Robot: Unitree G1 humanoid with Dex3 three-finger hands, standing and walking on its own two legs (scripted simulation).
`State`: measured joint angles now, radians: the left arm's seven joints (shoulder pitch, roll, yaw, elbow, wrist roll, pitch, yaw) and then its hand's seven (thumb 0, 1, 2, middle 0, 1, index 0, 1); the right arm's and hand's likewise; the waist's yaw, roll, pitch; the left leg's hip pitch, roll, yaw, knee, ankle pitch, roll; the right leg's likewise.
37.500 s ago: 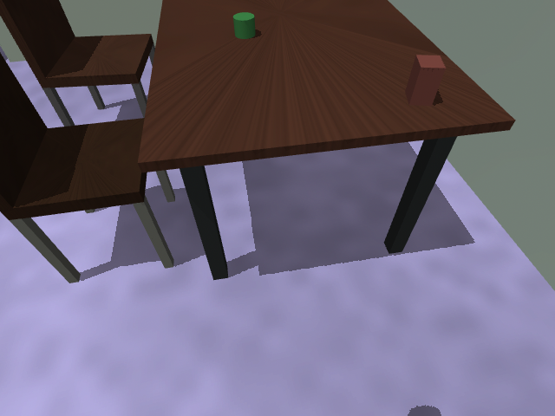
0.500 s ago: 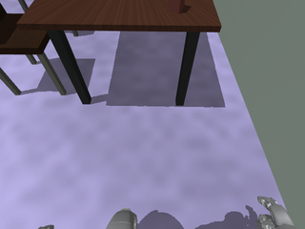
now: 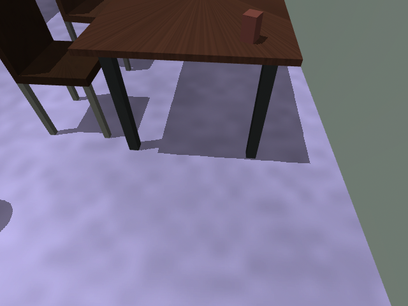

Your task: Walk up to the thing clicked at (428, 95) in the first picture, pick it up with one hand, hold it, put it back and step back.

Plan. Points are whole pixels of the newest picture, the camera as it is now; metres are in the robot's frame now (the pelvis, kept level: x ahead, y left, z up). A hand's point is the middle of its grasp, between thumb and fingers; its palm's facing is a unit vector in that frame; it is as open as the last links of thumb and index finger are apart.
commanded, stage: step back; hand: right
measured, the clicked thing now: (251, 26) +1.15 -0.18 +0.02
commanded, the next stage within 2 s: stand in 0.66 s
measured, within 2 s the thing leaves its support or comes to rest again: neither
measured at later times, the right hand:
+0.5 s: hand out of the picture +0.14 -0.24 -0.14, palm faces -0.04 +0.94 -0.35, open 7.4 cm
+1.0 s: hand out of the picture +0.13 -0.25 -0.13, palm faces -0.01 +0.94 -0.33, open 7.4 cm
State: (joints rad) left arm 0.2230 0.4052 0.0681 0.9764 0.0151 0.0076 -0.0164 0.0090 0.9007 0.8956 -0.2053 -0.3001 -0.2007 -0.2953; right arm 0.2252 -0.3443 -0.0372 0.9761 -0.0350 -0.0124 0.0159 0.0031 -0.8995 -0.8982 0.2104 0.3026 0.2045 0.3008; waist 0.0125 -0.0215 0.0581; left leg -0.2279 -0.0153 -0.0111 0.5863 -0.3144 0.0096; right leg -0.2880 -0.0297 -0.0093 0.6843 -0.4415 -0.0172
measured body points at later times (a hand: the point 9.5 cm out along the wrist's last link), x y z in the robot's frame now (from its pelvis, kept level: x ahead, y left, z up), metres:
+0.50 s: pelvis +0.04 +0.01 +0.01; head +0.05 +0.02 +0.46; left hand +0.11 +0.32 -0.12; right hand +0.14 -0.28 -0.12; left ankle +0.03 +0.12 -0.73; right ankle +0.02 -0.12 -0.73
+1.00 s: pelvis +0.03 +0.00 +0.02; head +0.04 +0.00 +0.47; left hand +0.12 +0.30 -0.11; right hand +0.13 -0.30 -0.11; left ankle +0.03 +0.12 -0.73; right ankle +0.02 -0.12 -0.73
